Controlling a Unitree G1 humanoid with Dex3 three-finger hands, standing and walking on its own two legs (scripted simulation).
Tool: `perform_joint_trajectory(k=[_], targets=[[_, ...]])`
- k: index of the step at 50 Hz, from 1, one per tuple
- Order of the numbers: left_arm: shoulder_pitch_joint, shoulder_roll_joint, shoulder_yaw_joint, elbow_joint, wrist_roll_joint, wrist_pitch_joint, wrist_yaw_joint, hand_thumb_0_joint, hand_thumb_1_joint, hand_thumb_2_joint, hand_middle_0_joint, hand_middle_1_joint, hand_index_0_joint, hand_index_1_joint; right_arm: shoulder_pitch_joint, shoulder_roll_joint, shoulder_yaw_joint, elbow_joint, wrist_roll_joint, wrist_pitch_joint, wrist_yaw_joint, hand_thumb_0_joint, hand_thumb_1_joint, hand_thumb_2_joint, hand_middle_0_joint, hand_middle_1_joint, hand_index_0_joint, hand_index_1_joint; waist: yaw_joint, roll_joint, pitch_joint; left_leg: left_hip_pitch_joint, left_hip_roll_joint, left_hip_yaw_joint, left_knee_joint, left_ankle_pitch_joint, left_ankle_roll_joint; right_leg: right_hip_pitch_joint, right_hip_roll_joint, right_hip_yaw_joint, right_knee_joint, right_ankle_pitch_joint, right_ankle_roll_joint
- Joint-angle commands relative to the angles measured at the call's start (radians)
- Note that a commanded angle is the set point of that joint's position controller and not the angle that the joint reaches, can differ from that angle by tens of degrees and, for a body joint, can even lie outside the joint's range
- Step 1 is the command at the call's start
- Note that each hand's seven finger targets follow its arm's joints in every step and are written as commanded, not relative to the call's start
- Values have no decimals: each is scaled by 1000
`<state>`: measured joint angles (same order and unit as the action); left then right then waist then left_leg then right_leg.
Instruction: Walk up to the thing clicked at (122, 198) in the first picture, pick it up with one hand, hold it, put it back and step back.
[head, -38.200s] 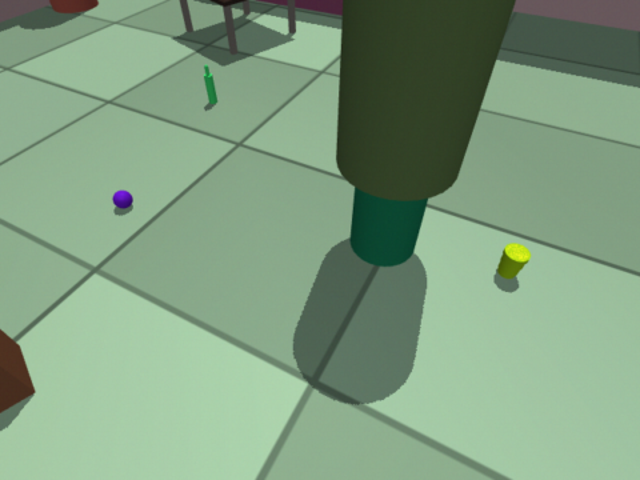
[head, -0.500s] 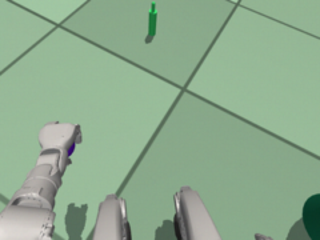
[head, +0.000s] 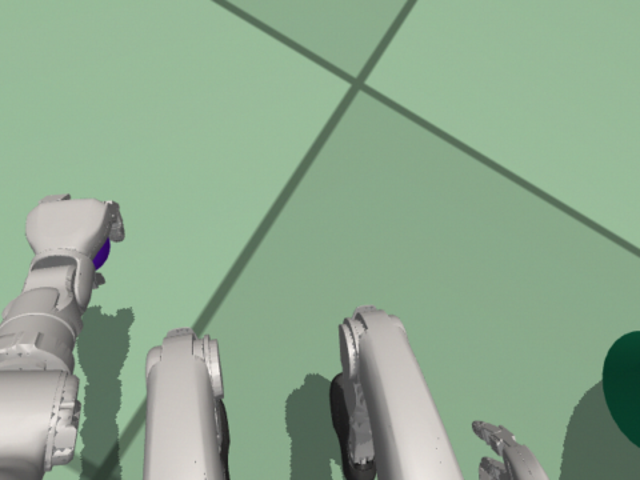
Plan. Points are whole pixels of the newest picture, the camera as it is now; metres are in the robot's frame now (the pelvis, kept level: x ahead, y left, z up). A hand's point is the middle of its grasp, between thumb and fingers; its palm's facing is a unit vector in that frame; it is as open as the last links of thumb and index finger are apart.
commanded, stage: crouch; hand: left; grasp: from above
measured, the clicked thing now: (75, 246) +0.44 +0.27 -0.17
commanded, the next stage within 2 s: lower in 0.76 s
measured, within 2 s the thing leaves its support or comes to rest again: neither
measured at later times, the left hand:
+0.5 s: hand (105, 259) +0.44 +0.26 -0.24, palm faces -0.45 -0.04 -0.89, open 8.2 cm
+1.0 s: hand (111, 261) +0.44 +0.26 -0.28, palm faces -0.48 -0.04 -0.88, open 8.2 cm
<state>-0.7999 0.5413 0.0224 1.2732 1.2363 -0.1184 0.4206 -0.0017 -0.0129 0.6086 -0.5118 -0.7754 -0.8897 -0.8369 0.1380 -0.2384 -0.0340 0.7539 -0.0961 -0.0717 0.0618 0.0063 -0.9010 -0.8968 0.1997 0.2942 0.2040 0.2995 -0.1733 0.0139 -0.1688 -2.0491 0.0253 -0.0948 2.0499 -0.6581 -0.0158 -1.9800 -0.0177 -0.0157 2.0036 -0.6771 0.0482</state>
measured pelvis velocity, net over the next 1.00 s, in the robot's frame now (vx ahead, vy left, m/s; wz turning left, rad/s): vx -0.01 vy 0.00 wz -0.05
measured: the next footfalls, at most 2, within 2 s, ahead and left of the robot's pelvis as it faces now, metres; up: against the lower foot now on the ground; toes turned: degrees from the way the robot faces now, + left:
none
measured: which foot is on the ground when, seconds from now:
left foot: down 0.00-1.00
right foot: down 0.00-1.00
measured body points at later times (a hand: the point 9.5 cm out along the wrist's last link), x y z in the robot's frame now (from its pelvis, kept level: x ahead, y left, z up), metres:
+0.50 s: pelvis -0.01 +0.00 -0.07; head +0.22 +0.05 +0.31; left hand +0.46 +0.26 -0.19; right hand +0.04 -0.28 -0.19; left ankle +0.08 +0.13 -0.40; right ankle +0.08 -0.14 -0.40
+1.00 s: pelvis -0.01 +0.00 -0.11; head +0.22 +0.05 +0.28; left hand +0.46 +0.26 -0.23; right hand +0.04 -0.28 -0.22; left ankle +0.08 +0.13 -0.40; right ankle +0.08 -0.14 -0.40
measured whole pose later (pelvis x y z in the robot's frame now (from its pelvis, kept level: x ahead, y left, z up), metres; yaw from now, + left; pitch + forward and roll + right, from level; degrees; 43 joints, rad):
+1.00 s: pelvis -0.01 +0.00 -0.11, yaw -3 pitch +34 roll -7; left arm -0.95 0.68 0.07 1.52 1.26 -0.19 0.43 0.00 -0.01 0.60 -0.50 -0.78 -0.88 -0.84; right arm 0.14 -0.26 0.04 0.78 -0.14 -0.07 0.13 0.00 -0.91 -0.90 0.20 0.29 0.20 0.30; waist -0.22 -0.01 -0.07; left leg -2.31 0.02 -0.15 2.39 -0.68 -0.03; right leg -2.24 0.02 -0.03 2.33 -0.68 0.05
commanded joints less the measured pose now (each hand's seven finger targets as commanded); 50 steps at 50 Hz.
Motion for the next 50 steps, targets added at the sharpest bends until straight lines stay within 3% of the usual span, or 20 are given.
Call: perform_joint_trajectory(k=[1,5,6,7,8,9,12,14,18,20,21,22,26,28,32,33,35,44,47,50], targets=[[-344,238,46,-135,-19,22,42,0,580,897,-916,-889,-948,-856,201,-220,-73,-22,-11,-13,-3,0,-910,-903,199,299,200,299,0,254,-703,599,-18,66,-190,248,22,252,31,-81,-178,267,-84],[-344,217,30,-104,-36,23,16,0,584,900,-903,-926,-943,-886,204,-214,-69,-21,-15,-5,9,0,-912,-903,199,299,200,299,-17,209,-658,504,-17,75,-138,243,31,264,39,-81,-155,282,-77],[-386,254,43,-155,-42,16,13,0,569,894,-895,-907,-931,-871,196,-215,-72,-22,-13,-1,10,0,-908,-901,199,299,200,299,-2,224,-694,497,-15,80,-126,245,34,280,44,-78,-149,289,-78],[-337,261,56,-93,-37,20,11,0,568,904,-899,-905,-933,-871,205,-222,-68,-21,-15,0,11,0,-910,-902,199,299,200,299,-5,196,-665,479,-17,73,-121,246,32,266,42,-84,-135,283,-77],[-373,263,48,-116,-42,13,6,0,576,875,-896,-903,-935,-863,193,-215,-69,-27,-14,2,14,0,-908,-901,199,299,200,299,-8,200,-675,457,-14,78,-104,233,35,268,49,-82,-126,278,-77],[-341,253,43,-56,-39,11,0,0,579,873,-890,-921,-934,-876,198,-221,-67,-28,-15,3,17,0,-911,-902,199,299,200,299,-25,167,-628,432,-15,75,-98,212,37,251,47,-85,-125,260,-75],[-358,277,52,-53,-32,-7,-4,0,576,845,-896,-899,-939,-856,187,-219,-62,-23,-20,7,22,0,-912,-903,199,299,200,299,-14,183,-603,384,-17,85,-71,187,39,236,52,-79,-107,239,-76],[-378,308,71,-82,-25,-18,-1,0,570,844,-884,-897,-928,-853,187,-228,-58,-25,-19,8,26,0,-908,-901,200,299,200,299,-2,214,-630,393,-17,80,-63,185,34,211,50,-88,-79,226,-80],[-390,297,56,-24,-11,-37,5,0,553,830,-868,-907,-914,-860,184,-230,-52,-20,-23,8,33,0,-910,-902,200,299,200,299,-26,198,-593,352,-19,78,-38,141,36,168,56,-98,-55,185,-82],[-422,329,76,-66,-9,-45,14,0,532,834,-855,-897,-897,-853,185,-236,-51,-17,-26,8,34,0,-907,-901,200,300,200,300,-9,221,-629,364,-17,77,-30,146,33,159,56,-101,-37,187,-84],[-382,321,78,-1,-1,-40,16,0,544,833,-855,-913,-902,-864,193,-242,-49,-15,-29,5,37,0,-909,-902,200,300,200,299,-17,221,-597,369,-19,71,-28,138,31,127,51,-106,-25,178,-85],[-442,325,70,-58,-7,-49,19,0,538,825,-848,-907,-895,-858,182,-236,-49,-14,-27,5,38,0,-906,-901,200,300,200,300,-14,256,-620,377,-16,71,-26,135,28,115,55,-109,-12,173,-90],[-429,323,72,11,1,-47,32,0,515,805,-837,-887,-882,-840,186,-243,-41,-3,-35,2,40,0,-909,-902,200,300,200,300,-32,224,-583,332,-21,74,5,113,33,88,55,-111,3,160,-87],[-472,363,82,-8,1,-55,38,0,512,807,-833,-883,-877,-838,184,-247,-37,1,-36,-1,40,0,-906,-901,200,300,200,300,-28,245,-587,314,-20,80,18,100,35,87,56,-108,7,147,-87],[-464,350,72,41,2,-56,41,0,470,811,-808,-879,-847,-838,186,-251,-27,7,-42,-6,42,0,-906,-901,200,300,200,300,-40,226,-568,287,-22,76,36,77,36,64,57,-116,25,124,-87],[-469,366,77,40,1,-58,43,0,466,799,-812,-855,-848,-818,180,-250,-25,9,-40,-5,41,0,-905,-900,200,300,200,300,-27,226,-571,273,-24,78,36,67,36,59,59,-115,28,113,-89],[-474,362,74,54,-3,-60,42,0,474,818,-810,-878,-847,-838,181,-251,-23,10,-44,-7,42,0,-904,-900,200,300,200,300,-41,218,-564,252,-25,79,52,60,39,62,60,-114,28,108,-86],[-448,367,76,71,9,-63,47,0,511,851,-860,-885,-892,-852,190,-258,-13,14,-44,-6,47,0,-908,-899,200,300,200,300,-33,245,-573,271,-23,69,75,120,32,48,61,-131,79,173,-88],[-445,322,45,153,11,-63,43,0,527,835,-879,-872,-909,-840,186,-257,0,16,-49,-7,52,0,-911,-900,200,300,200,300,-67,207,-502,224,-21,67,97,110,37,30,65,-135,78,173,-83],[-453,383,82,135,4,-76,52,0,515,834,-866,-879,-899,-845,192,-265,11,13,-54,-10,54,0,-910,-900,200,300,200,300,-54,197,-511,193,-24,71,123,132,43,65,61,-130,83,196,-75]])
